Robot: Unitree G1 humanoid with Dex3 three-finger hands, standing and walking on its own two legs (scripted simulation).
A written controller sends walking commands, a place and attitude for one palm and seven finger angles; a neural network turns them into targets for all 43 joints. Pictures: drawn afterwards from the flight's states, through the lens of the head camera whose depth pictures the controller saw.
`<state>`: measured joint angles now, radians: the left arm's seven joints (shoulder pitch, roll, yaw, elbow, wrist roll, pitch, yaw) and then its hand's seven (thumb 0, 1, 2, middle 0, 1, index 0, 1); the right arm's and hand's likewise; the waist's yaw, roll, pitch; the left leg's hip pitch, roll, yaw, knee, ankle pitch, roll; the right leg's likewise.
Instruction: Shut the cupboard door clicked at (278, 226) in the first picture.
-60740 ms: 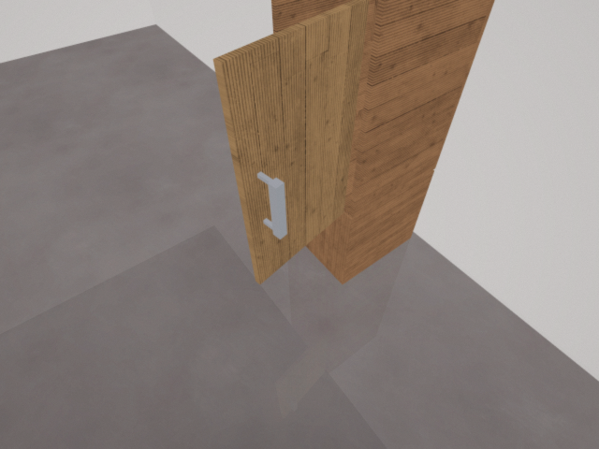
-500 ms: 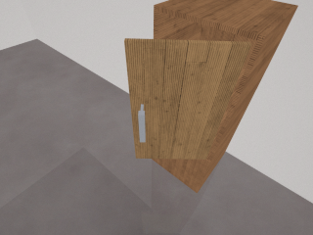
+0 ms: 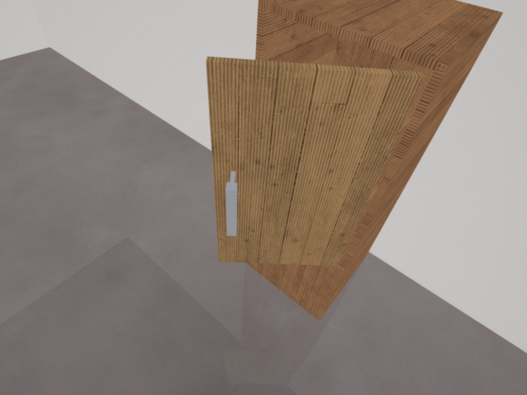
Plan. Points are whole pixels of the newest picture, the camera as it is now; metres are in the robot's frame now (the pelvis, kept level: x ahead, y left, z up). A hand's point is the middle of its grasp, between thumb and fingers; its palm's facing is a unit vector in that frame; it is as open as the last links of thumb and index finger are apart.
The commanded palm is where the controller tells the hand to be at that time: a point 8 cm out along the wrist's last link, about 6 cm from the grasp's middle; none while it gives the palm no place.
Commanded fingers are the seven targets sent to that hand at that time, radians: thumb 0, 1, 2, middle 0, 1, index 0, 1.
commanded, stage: shuffle to correct the standing spot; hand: left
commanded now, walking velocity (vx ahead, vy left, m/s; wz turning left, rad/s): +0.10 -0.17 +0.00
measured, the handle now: (232, 204) +0.51 +0.10 -0.06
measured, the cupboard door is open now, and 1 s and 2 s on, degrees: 40 40 40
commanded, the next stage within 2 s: come to a stop and stand still in 0.70 s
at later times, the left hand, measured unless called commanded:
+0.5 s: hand out of the picture +0.07 +0.12 -0.18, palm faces +0.09 -0.98 -0.16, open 7.3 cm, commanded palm none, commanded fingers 0.00 0.90 0.90 -0.20 -0.30 -0.20 -0.30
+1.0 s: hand out of the picture +0.11 +0.05 -0.18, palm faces +0.08 -0.98 -0.19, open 7.3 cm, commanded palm none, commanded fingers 0.00 0.90 0.90 -0.20 -0.30 -0.20 -0.30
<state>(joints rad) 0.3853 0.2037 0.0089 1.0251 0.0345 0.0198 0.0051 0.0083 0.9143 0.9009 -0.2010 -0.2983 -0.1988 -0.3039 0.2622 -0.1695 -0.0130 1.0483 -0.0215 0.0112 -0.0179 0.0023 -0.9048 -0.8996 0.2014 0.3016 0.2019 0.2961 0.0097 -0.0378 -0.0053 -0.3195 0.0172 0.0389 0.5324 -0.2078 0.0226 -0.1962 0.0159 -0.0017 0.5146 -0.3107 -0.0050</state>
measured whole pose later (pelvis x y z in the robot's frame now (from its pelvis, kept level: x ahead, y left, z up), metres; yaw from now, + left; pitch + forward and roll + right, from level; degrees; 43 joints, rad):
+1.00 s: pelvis +0.08 -0.13 -0.01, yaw +3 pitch +0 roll -1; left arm 0.25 0.16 0.04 1.00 0.03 0.00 0.01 0.01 0.92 0.90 -0.20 -0.30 -0.20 -0.30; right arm 0.26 -0.19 -0.06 1.05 -0.02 0.04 -0.03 0.00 -0.91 -0.90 0.20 0.30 0.20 0.30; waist -0.01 0.02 0.05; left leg -0.35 0.09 0.04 0.73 -0.46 -0.02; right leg -0.28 -0.05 -0.07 0.57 -0.28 0.03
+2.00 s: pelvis +0.09 -0.15 +0.01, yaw +1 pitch -1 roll +1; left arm 0.27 0.14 -0.02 1.10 0.01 -0.02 0.04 0.02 0.93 0.90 -0.20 -0.30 -0.20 -0.30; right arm 0.30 -0.16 0.02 1.12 -0.01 -0.02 -0.02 0.00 -0.91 -0.90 0.20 0.30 0.20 0.30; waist 0.00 0.03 0.05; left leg -0.18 -0.01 0.12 0.41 -0.22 0.04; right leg -0.19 -0.04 -0.01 0.48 -0.27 0.01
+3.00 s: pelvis +0.12 -0.20 +0.01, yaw +3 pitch -1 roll +1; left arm 0.28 0.14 0.00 1.12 0.01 -0.03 0.04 0.01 0.92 0.90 -0.20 -0.30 -0.20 -0.30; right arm 0.26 -0.15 0.01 1.15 -0.01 -0.01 -0.04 0.01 -0.92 -0.90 0.20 0.30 0.20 0.30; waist 0.01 0.01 0.05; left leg -0.12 0.06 0.07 0.39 -0.25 -0.05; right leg -0.10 0.04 -0.06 0.41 -0.30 -0.07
